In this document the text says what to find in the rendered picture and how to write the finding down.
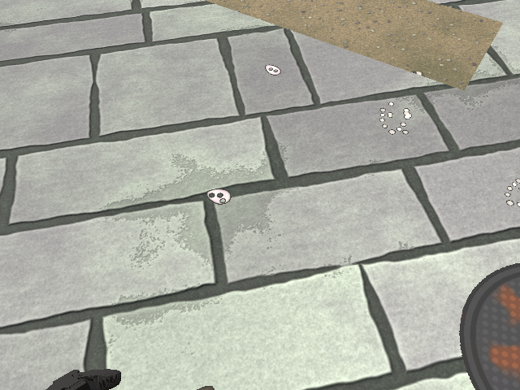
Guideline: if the robot left hand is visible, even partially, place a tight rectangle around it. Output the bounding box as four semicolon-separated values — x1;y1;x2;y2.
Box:
46;369;121;390

